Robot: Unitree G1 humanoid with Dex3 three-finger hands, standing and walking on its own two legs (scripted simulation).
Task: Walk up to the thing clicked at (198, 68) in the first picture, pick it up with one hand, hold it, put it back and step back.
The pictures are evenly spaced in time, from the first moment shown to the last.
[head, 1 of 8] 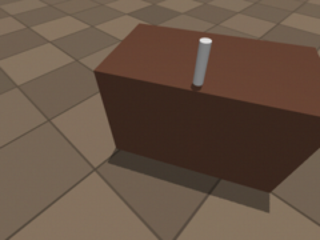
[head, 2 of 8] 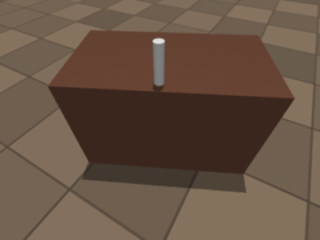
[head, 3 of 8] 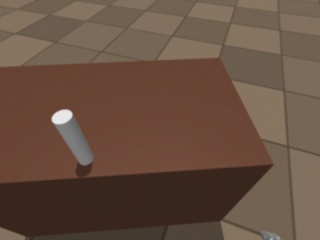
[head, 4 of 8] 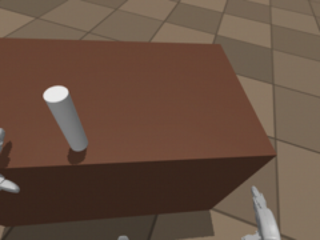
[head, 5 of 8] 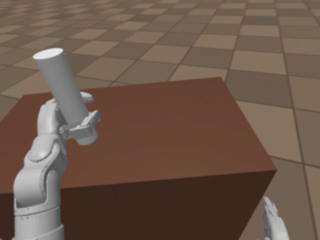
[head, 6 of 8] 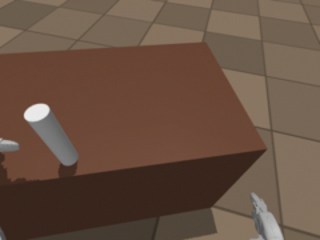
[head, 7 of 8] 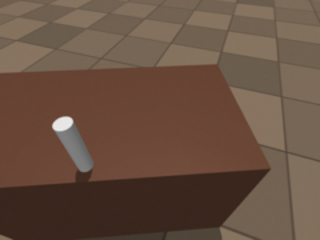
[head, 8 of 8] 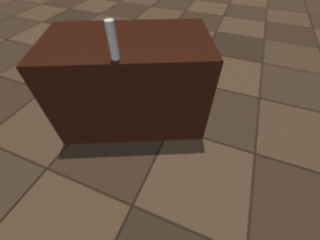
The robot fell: no
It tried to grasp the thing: yes
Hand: left
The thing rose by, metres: 0.24
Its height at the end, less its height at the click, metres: +0.00
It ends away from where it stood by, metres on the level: 0.01
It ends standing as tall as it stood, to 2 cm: yes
